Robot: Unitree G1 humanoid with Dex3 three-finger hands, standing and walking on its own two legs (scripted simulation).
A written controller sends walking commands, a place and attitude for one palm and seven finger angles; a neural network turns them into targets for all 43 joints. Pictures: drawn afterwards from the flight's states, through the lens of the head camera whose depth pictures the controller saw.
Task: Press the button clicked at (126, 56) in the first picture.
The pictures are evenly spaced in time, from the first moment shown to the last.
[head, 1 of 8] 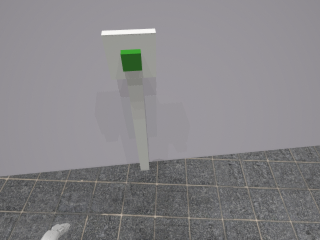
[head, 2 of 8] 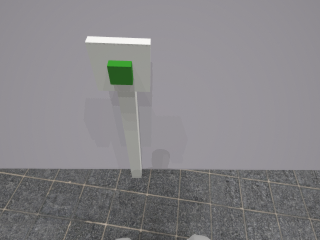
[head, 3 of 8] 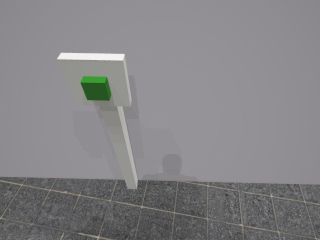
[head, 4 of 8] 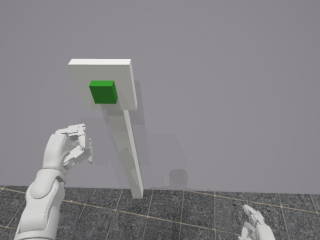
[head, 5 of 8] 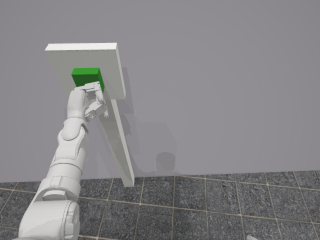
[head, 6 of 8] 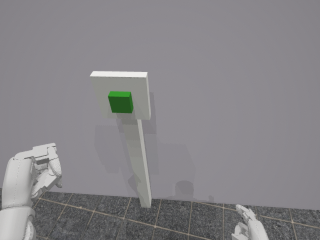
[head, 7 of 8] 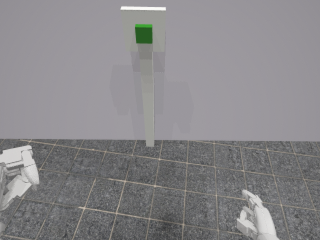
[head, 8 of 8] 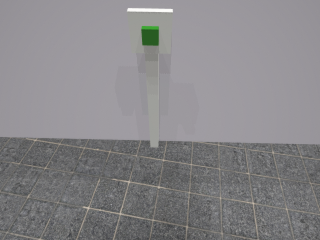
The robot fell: no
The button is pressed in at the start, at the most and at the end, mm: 0 13 0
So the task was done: yes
